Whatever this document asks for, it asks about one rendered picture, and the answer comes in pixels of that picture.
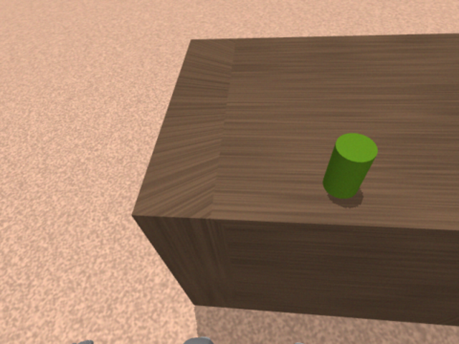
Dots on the can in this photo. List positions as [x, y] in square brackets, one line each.
[352, 157]

